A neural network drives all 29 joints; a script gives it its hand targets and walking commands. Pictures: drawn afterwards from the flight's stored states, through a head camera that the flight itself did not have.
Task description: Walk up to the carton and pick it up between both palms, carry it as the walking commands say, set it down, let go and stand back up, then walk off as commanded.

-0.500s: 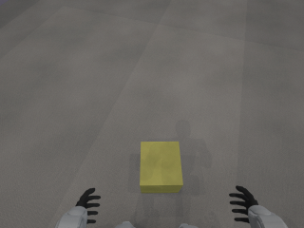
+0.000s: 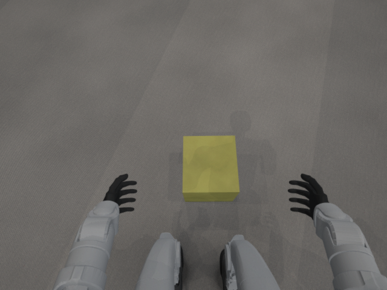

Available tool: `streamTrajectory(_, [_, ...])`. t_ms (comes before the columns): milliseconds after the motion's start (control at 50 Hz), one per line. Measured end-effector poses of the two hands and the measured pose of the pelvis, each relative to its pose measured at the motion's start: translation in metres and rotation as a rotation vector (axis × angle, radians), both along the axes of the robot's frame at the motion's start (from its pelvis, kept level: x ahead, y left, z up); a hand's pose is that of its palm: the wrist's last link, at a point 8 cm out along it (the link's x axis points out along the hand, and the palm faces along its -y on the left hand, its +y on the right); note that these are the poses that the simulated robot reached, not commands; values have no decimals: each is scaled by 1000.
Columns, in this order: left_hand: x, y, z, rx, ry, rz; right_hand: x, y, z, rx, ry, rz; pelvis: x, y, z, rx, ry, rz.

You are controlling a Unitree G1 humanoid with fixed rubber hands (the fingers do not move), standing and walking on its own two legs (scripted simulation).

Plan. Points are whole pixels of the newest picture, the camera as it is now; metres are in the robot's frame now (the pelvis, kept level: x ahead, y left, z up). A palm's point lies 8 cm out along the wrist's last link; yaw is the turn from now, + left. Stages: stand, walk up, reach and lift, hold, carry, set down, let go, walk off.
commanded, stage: reach and lift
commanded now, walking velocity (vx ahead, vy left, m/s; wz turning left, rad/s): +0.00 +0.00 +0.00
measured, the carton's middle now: (208, 170) +0.52 -0.04 -0.60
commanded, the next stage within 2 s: none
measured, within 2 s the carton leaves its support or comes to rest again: neither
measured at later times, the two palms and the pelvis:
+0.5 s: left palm (133, 146) +0.44 +0.18 -0.12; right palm (298, 151) +0.41 -0.24 -0.11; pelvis -0.02 +0.00 -0.02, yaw +0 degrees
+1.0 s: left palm (145, 117) +0.54 +0.16 -0.14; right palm (291, 122) +0.51 -0.25 -0.14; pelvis -0.01 +0.00 -0.04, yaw -1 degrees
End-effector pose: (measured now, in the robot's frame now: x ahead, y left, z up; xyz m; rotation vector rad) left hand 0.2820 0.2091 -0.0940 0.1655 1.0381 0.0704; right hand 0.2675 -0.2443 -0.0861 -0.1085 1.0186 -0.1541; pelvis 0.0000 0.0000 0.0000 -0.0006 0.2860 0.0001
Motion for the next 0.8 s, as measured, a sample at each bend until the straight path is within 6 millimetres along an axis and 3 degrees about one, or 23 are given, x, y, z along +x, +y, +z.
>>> streamTrajectory(160, [57,-10,2,-5,-56,7,54,14,-3,24,-48,-7,-18,-3,-8,-2,52,6])
streamTrajectory(320, [102,-21,-8,-13,-114,-4,95,11,-11,22,-111,-26,-24,-4,-14,-3,158,5])
streamTrajectory(800, [240,-44,-35,-50,-381,-13,224,-1,-38,30,-370,-61,-9,-1,-34,-6,454,-3])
